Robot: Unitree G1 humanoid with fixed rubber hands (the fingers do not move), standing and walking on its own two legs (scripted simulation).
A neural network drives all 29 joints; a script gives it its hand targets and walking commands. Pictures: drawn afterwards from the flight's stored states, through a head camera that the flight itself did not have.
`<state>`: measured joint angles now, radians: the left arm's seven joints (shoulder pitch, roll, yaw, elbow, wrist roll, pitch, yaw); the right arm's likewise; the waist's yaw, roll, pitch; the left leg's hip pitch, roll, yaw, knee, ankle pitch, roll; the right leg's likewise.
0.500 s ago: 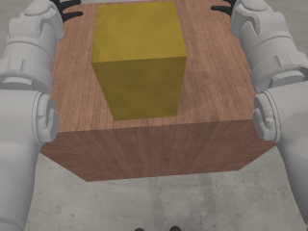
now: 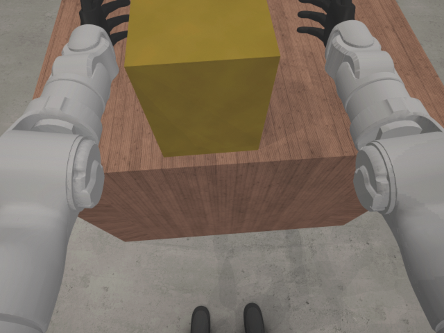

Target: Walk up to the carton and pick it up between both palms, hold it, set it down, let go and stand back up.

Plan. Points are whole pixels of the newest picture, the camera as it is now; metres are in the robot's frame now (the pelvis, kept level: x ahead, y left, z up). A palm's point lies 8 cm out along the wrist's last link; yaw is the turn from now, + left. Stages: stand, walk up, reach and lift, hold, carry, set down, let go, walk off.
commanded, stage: reach and lift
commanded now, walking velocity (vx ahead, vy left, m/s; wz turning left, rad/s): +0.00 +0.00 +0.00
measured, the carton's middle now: (204, 72) +0.56 +0.03 +0.07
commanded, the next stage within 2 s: none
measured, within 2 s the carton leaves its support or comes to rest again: neither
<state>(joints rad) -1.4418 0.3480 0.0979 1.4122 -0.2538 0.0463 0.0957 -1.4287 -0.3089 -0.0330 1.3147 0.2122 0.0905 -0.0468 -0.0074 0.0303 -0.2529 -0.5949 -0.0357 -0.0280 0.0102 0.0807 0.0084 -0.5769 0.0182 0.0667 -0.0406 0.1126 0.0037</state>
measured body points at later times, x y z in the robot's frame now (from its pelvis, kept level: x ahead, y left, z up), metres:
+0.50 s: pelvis +0.02 +0.00 +0.00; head +0.14 +0.00 +0.43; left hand +0.55 +0.18 +0.16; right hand +0.55 -0.13 +0.15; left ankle +0.00 +0.10 -0.74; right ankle +0.01 -0.11 -0.74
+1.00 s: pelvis +0.05 +0.02 +0.00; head +0.15 +0.03 +0.44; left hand +0.55 +0.18 +0.14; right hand +0.56 -0.12 +0.14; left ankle +0.00 +0.10 -0.74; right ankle +0.01 -0.11 -0.74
